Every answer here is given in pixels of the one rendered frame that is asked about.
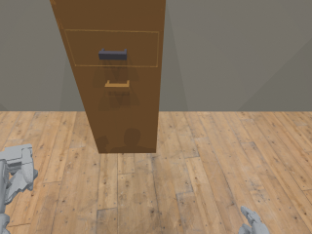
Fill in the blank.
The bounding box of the robot left forearm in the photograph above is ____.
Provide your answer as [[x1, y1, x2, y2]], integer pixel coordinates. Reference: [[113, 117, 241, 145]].
[[0, 214, 11, 234]]

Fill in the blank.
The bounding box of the drawer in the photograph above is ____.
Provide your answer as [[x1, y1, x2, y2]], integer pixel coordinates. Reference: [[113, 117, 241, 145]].
[[65, 29, 158, 66]]

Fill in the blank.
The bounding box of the left robot hand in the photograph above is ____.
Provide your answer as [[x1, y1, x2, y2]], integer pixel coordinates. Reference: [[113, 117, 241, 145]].
[[0, 143, 38, 214]]

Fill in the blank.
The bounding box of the cabinet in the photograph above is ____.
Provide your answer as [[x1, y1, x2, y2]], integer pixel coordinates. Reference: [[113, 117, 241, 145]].
[[50, 0, 166, 154]]

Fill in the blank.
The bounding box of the right robot hand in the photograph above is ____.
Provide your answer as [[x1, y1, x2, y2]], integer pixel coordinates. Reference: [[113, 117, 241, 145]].
[[238, 206, 270, 234]]

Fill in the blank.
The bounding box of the handle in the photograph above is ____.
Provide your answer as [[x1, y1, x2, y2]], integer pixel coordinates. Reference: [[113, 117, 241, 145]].
[[98, 48, 128, 60], [104, 83, 130, 92]]

